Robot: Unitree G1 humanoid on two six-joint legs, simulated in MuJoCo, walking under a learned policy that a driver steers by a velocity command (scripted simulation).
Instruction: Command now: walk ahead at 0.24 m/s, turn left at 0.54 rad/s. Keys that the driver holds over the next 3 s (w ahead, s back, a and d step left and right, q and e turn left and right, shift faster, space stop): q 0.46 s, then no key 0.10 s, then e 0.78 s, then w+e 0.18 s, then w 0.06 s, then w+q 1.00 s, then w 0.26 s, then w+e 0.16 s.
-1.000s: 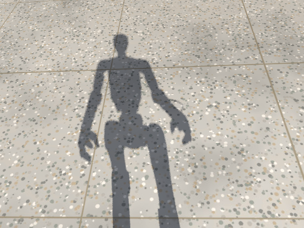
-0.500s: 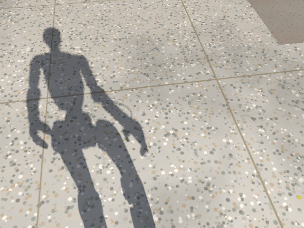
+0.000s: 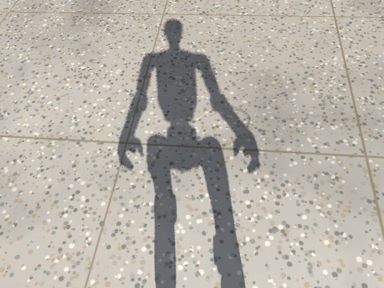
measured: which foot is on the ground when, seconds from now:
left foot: up 0.00-0.22, down 0.24-0.74, up 0.76-1.00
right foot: down 0.00-0.22, up 0.24-0.68, down 0.70-1.00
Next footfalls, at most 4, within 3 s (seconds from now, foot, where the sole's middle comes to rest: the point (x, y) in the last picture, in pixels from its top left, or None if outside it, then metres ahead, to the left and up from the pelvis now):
0.24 left None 0.20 0.10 -0.78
0.70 right None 0.21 -0.08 -0.78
1.02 left None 0.13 0.10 -0.78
1.40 right None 0.15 -0.11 -0.78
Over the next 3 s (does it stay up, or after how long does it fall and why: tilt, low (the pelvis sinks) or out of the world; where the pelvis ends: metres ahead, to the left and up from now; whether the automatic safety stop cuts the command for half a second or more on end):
stays up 0.89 0.09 -0.02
